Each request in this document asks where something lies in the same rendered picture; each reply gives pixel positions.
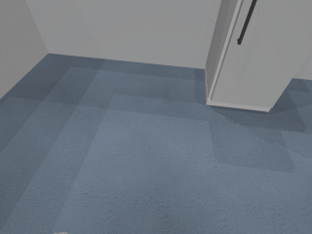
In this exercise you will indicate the fridge door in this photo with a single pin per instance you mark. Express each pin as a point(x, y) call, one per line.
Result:
point(276, 42)

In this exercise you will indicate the handle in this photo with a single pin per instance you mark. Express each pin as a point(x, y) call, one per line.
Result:
point(246, 22)

